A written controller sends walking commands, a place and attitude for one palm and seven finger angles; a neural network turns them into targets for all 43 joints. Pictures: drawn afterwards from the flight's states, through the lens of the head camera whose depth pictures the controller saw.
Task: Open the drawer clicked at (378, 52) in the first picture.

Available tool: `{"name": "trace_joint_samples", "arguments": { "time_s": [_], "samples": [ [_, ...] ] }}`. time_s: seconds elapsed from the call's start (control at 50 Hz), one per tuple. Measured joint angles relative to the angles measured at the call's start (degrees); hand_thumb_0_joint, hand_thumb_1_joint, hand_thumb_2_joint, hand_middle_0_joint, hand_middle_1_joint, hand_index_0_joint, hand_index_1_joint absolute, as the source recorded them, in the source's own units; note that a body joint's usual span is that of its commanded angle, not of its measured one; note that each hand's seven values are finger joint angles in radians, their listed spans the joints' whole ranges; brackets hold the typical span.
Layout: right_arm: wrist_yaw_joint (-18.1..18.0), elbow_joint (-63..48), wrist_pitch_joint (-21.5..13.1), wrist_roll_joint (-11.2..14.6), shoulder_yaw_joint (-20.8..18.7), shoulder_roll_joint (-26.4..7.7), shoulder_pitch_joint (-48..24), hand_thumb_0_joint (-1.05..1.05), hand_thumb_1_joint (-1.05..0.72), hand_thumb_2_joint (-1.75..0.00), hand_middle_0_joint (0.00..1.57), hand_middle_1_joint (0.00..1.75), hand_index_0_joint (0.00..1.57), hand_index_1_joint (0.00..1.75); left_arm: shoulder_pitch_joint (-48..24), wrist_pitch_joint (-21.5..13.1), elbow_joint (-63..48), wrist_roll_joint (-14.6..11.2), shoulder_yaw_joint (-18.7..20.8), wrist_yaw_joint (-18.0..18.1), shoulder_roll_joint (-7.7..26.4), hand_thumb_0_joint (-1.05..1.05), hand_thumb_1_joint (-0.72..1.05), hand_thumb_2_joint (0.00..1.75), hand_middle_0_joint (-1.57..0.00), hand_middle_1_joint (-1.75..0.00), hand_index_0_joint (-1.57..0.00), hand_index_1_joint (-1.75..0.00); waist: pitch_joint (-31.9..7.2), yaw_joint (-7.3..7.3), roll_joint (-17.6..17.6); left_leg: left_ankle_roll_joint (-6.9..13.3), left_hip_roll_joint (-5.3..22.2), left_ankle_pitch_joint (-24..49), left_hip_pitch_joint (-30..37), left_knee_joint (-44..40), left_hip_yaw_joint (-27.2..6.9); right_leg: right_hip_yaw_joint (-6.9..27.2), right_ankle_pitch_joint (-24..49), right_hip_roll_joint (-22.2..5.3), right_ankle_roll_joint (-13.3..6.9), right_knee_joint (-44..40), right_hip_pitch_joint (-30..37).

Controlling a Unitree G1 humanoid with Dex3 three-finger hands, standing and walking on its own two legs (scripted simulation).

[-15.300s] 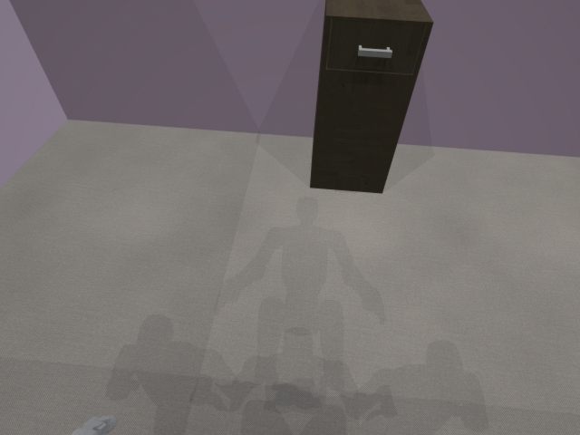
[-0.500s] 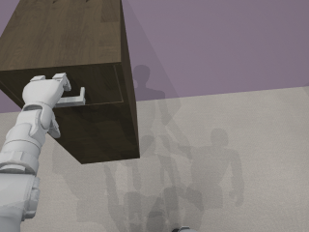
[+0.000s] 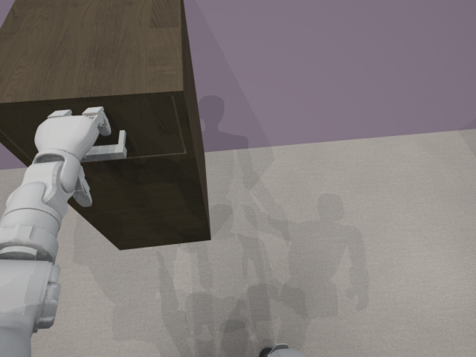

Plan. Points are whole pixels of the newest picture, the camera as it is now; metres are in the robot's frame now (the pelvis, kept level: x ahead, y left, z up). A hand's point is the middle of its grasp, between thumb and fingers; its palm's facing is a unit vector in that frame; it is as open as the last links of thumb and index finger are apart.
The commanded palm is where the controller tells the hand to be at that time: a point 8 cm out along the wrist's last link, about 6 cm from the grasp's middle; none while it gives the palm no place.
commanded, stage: move the hooked fingers above the handle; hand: left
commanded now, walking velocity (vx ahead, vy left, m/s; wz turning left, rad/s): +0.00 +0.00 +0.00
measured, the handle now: (95, 145) +0.52 +0.28 -0.01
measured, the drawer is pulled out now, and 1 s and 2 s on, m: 0.00 0.00 0.00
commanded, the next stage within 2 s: none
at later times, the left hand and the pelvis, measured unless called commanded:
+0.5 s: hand (90, 148) +0.47 +0.26 +0.04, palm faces -0.05 -0.07 -1.00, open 13.8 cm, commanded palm +0.45 +0.28 +0.10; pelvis +0.01 +0.01 +0.00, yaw +0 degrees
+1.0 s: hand (92, 147) +0.47 +0.25 +0.04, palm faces -0.04 -0.05 -1.00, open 13.8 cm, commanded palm +0.45 +0.27 +0.10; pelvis +0.00 +0.00 +0.00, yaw +1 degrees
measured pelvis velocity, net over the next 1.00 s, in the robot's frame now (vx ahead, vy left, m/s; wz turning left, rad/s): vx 0.00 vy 0.00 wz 0.02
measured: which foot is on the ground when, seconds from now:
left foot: down 0.00-1.00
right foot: down 0.00-1.00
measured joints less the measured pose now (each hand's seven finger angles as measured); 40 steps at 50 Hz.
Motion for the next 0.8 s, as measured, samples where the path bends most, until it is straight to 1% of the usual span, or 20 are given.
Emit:
{"name": "trace_joint_samples", "arguments": {
  "time_s": [0.06,0.1,0.14,0.2,0.24,0.28,0.32,0.38,0.42,0.46,0.5,0.54,0.58,0.64,0.68,0.72,0.76,0.8],
  "samples": [
    [-0.2,0.5,-0.1,-0.6,-0.5,0.0,0.6,0.00,-0.91,-0.90,0.20,0.30,0.21,0.30,1.4,-3.4,-3.2,0.4,1.2,1.3,0.1,-0.01,-0.48,0.30,-0.33,-1.21,-0.32,-1.21,-0.2,0.10,-0.2,0.0,-0.1,-0.4,-0.7,0.8,-0.3,-0.3,-0.4,-0.1,0.0,0.6,-0.5],
    [0.1,1.1,-0.1,-1.0,-0.8,-0.2,0.7,0.00,-0.91,-0.90,0.20,0.30,0.21,0.30,1.5,-4.1,-4.3,0.5,1.7,3.1,0.2,0.00,-0.48,0.30,-0.33,-1.20,-0.32,-1.21,-0.4,0.19,-0.1,-0.1,-0.1,-0.7,-1.2,1.5,-0.5,-0.5,-0.7,-0.2,0.0,1.2,-0.9],
    [0.5,1.7,0.1,-1.2,-1.0,-0.5,0.4,0.00,-0.91,-0.90,0.20,0.30,0.21,0.30,1.0,-3.5,-4.1,0.5,2.1,4.9,0.3,0.00,-0.48,0.30,-0.33,-1.20,-0.32,-1.20,-0.6,0.27,0.1,0.0,-0.2,-1.0,-1.8,2.1,-0.6,-0.6,-1.0,-0.2,0.1,1.7,-1.4],
    [1.2,2.2,0.3,-1.0,-1.0,-0.8,-0.1,0.00,-0.91,-0.90,0.20,0.30,0.21,0.30,-0.5,0.0,-1.5,0.2,1.7,6.4,0.7,0.00,-0.48,0.30,-0.32,-1.20,-0.32,-1.20,-0.8,0.36,0.4,0.1,-0.2,-1.2,-2.2,2.4,-0.6,-0.6,-1.1,-0.3,0.2,1.9,-1.8],
    [1.4,2.2,0.3,-0.7,-0.9,-0.8,-0.3,0.00,-0.91,-0.90,0.20,0.30,0.21,0.30,-1.4,2.0,0.3,-0.2,0.8,6.0,0.9,0.00,-0.48,0.30,-0.32,-1.20,-0.32,-1.20,-0.8,0.44,0.6,0.1,-0.2,-1.1,-2.0,2.1,-0.5,-0.5,-1.0,-0.3,0.2,1.6,-1.6],
    [1.4,2.0,0.2,-0.4,-1.1,-0.8,-0.1,0.00,-0.91,-0.90,0.20,0.30,0.21,0.30,-1.8,3.7,1.0,-0.3,-0.7,4.5,0.4,-0.01,-0.48,0.30,-0.32,-1.20,-0.32,-1.21,-0.8,0.68,0.8,0.2,-0.3,-0.8,-1.6,1.5,-0.6,-0.6,-0.7,-0.3,0.3,0.9,-1.0],
    [1.3,1.9,0.1,-0.3,-1.2,-0.6,0.2,0.00,-0.91,-0.90,0.20,0.30,0.21,0.30,-1.3,3.8,0.6,-0.8,-1.9,2.5,-0.5,-0.01,-0.48,0.30,-0.32,-1.20,-0.32,-1.21,-0.8,0.90,1.0,0.2,-0.3,-0.6,-0.7,0.9,-0.6,-0.6,-0.5,-0.3,0.4,0.1,-0.1],
    [0.8,1.7,0.3,-0.2,-1.1,-0.2,0.3,0.00,-0.91,-0.90,0.20,0.30,0.21,0.30,0.0,1.5,-1.1,-1.3,-2.4,0.5,-1.8,-0.01,-0.48,0.30,-0.32,-1.20,-0.32,-1.21,-0.9,0.91,0.7,0.3,-0.3,-0.5,0.6,0.1,-0.6,-0.5,-0.4,-0.3,0.4,-0.6,1.2],
    [0.5,1.6,0.3,-0.3,-0.7,0.0,0.1,0.00,-0.91,-0.90,0.20,0.30,0.21,0.30,0.6,-0.7,-2.0,-1.1,-1.9,0.3,-2.4,-0.01,-0.48,0.30,-0.32,-1.20,-0.32,-1.20,-0.8,0.61,0.3,0.3,-0.3,-0.6,1.1,0.0,-0.6,-0.5,-0.6,-0.3,0.4,-0.5,1.5],
    [0.4,1.3,0.3,-0.5,-0.3,0.2,-0.3,0.00,-0.91,-0.90,0.20,0.30,0.21,0.30,0.8,-2.4,-2.7,-0.3,-0.5,1.3,-2.3,-0.01,-0.48,0.30,-0.32,-1.20,-0.32,-1.20,-0.7,0.14,-0.1,0.3,-0.3,-0.8,0.9,0.3,-0.4,-0.4,-0.8,-0.3,0.4,0.0,1.2],
    [0.6,1.0,0.3,-0.8,-0.1,0.2,-0.8,0.00,-0.91,-0.90,0.20,0.30,0.21,0.30,0.7,-2.9,-3.3,0.5,1.0,3.0,-1.6,0.00,-0.48,0.30,-0.32,-1.20,-0.32,-1.20,-0.6,-0.26,-0.3,0.3,-0.3,-1.0,0.1,1.0,-0.3,-0.2,-1.0,-0.2,0.3,0.7,0.3],
    [0.8,0.8,0.5,-1.1,0.0,0.0,-1.2,0.00,-0.91,-0.90,0.20,0.30,0.21,0.30,0.6,-3.4,-3.4,0.9,2.0,4.3,-0.8,0.00,-0.48,0.30,-0.35,-1.22,-0.32,-1.20,-0.6,-0.31,-0.2,0.3,-0.2,-1.3,-0.9,1.7,-0.1,-0.1,-1.2,-0.2,0.3,1.4,-0.7],
    [1.1,0.8,0.6,-1.2,-0.2,-0.3,-1.4,0.00,-0.91,-0.90,0.20,0.30,0.21,0.30,0.6,-2.2,-3.3,1.2,1.6,5.7,-0.8,0.00,-0.48,0.30,-0.38,-1.23,-0.32,-1.20,-0.6,-0.03,0.2,0.3,-0.2,-1.3,-1.6,2.1,0.0,0.0,-1.2,-0.2,0.4,1.8,-1.5],
    [1.5,1.0,0.9,-1.2,-0.3,-0.6,-1.8,0.00,-0.91,-0.90,0.20,0.30,0.21,0.30,0.8,0.4,-2.7,0.8,2.3,6.0,-0.9,0.00,-0.48,0.30,-0.38,-1.24,-0.32,-1.21,-0.6,0.53,0.8,0.3,-0.2,-1.2,-1.9,2.0,0.3,0.3,-1.0,-0.2,0.5,1.8,-2.0],
    [1.4,1.1,1.0,-0.9,-0.3,-0.5,-1.8,0.00,-0.91,-0.90,0.20,0.30,0.21,0.30,1.0,2.2,-1.8,0.2,2.6,5.5,-0.5,0.00,-0.48,0.30,-0.37,-1.23,-0.32,-1.21,-0.6,0.76,0.9,0.4,-0.2,-1.0,-1.6,1.5,0.4,0.5,-0.8,-0.1,0.5,1.5,-1.7],
    [1.2,1.2,0.9,-0.6,-0.4,-0.3,-1.5,0.00,-0.91,-0.90,0.20,0.30,0.21,0.30,0.9,3.3,-1.0,-0.3,2.0,4.5,0.1,0.00,-0.48,0.30,-0.36,-1.22,-0.32,-1.21,-0.5,0.96,1.0,0.3,-0.2,-0.7,-1.0,1.0,0.2,0.3,-0.7,-0.1,0.4,0.9,-1.0],
    [0.8,1.3,0.7,-0.3,-0.6,-0.1,-1.0,0.00,-0.91,-0.90,0.20,0.30,0.21,0.30,0.7,3.4,-0.8,-0.5,0.8,3.2,0.4,0.00,-0.48,0.30,-0.35,-1.22,-0.32,-1.20,-0.4,1.19,0.9,0.2,-0.2,-0.5,-0.4,0.5,-0.2,-0.1,-0.5,-0.2,0.3,0.3,-0.2],
    [0.5,1.5,0.4,-0.1,-0.9,0.1,-0.4,0.00,-0.91,-0.90,0.20,0.30,0.21,0.30,0.6,2.7,-1.6,-0.7,-0.8,1.9,0.3,-0.01,-0.48,0.30,-0.34,-1.21,-0.32,-1.20,-0.3,1.47,0.8,0.1,-0.3,-0.3,0.3,0.1,-0.7,-0.6,-0.4,-0.3,0.3,-0.3,0.8]
  ]
}}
